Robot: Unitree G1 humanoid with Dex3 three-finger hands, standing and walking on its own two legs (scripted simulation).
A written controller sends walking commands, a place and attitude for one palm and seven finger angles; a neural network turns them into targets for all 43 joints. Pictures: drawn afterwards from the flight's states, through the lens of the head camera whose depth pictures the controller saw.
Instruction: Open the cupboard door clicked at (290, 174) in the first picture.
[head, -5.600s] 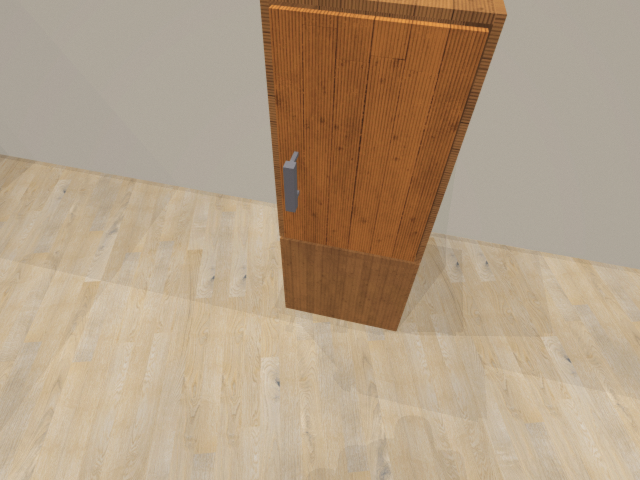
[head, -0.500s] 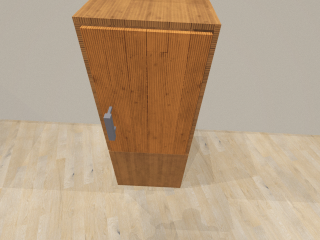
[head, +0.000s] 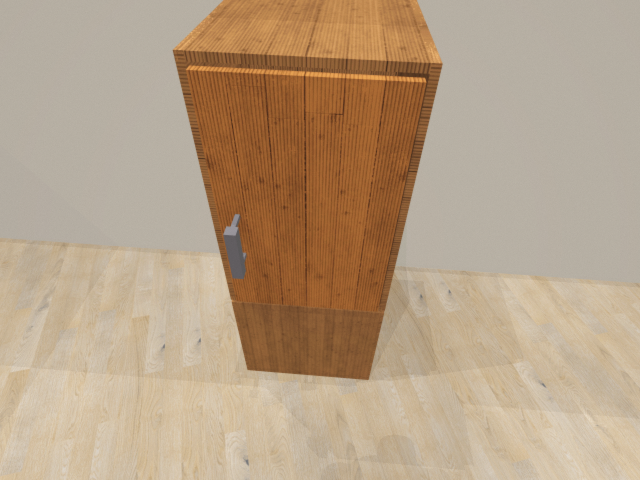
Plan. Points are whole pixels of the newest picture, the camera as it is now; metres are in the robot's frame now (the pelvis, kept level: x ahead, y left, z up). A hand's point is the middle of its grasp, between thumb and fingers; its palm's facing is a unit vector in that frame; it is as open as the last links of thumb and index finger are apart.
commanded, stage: look again from close up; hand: left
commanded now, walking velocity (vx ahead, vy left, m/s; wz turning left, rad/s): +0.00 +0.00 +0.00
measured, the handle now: (237, 246) +0.59 +0.20 -0.11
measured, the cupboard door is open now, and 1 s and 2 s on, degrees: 0 0 0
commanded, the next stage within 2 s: come to a stop and stand still in 0.44 s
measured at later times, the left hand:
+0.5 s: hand out of the picture +0.03 +0.20 -0.18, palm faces +0.00 -0.98 -0.21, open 7.4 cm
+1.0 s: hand out of the picture +0.04 +0.23 -0.17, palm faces -0.02 -0.96 -0.27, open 7.4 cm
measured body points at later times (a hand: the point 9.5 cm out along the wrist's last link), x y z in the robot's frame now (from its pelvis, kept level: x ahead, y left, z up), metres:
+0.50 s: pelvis +0.01 +0.01 +0.00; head +0.00 +0.02 +0.45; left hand +0.03 +0.25 -0.16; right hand +0.02 -0.24 -0.15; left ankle +0.00 +0.10 -0.74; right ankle +0.08 -0.11 -0.74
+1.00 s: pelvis +0.02 +0.02 +0.00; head +0.02 +0.01 +0.45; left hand +0.05 +0.28 -0.15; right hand +0.07 -0.23 -0.15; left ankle +0.00 +0.10 -0.74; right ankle +0.08 -0.11 -0.74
